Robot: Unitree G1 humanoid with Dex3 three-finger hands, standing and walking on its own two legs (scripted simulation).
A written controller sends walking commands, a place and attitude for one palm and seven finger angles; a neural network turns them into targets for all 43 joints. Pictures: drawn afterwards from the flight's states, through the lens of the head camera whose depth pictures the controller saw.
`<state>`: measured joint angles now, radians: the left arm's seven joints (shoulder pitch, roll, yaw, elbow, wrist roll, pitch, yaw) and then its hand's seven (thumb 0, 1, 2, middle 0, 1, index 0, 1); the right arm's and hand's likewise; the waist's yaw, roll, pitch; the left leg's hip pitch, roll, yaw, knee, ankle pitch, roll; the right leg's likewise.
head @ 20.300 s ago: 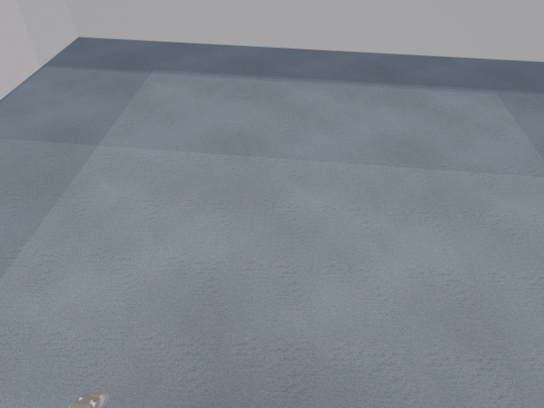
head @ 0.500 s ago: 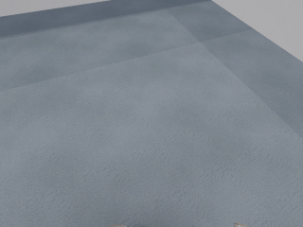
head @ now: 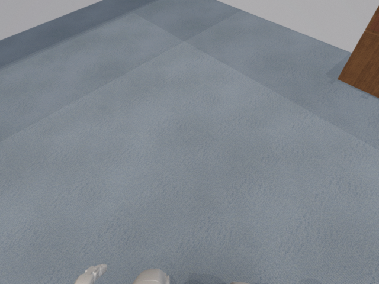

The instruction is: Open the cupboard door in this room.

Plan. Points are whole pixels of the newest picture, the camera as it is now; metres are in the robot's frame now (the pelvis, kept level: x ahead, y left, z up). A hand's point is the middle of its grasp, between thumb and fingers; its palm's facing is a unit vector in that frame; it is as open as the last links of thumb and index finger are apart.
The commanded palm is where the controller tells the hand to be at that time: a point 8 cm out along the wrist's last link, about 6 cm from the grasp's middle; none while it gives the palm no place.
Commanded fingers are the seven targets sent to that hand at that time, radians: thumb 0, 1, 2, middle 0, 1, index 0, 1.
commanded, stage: turn or walk to find it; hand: left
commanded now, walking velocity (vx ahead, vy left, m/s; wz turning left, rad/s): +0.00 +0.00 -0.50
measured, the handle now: out of the picture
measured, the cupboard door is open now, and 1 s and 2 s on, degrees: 0 0 0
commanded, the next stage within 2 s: none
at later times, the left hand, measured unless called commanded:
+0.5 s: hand out of the picture +0.09 +0.23 -0.17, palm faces -0.17 -0.96 -0.22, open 7.4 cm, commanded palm none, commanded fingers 0.00 0.90 0.90 -0.20 -0.30 -0.20 -0.30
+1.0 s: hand (186, 244) +0.22 +0.04 -0.14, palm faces -0.49 -0.84 -0.23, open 7.4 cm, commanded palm none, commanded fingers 0.00 0.90 0.90 -0.20 -0.30 -0.20 -0.30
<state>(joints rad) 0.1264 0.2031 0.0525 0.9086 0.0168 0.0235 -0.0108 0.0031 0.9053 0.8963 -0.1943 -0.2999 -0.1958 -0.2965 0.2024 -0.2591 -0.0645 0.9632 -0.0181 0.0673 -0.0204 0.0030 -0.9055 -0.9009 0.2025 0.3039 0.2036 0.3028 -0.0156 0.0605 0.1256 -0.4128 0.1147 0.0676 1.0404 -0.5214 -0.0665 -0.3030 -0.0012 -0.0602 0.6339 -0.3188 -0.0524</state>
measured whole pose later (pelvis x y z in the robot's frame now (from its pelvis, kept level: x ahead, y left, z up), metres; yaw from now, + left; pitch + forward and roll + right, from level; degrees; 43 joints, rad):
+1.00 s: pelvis +0.03 -0.07 +0.00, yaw -29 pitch +0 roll +1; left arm 0.12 0.18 0.05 0.94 0.01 -0.04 -0.03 0.00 0.91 0.90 -0.19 -0.30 -0.20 -0.30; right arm 0.36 -0.26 -0.06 1.07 -0.03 0.03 0.01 0.01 -0.91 -0.90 0.20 0.30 0.20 0.30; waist -0.04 0.04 0.07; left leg -0.39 0.16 0.10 1.12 -0.45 -0.06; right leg -0.28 -0.02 -0.10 0.60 -0.33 -0.04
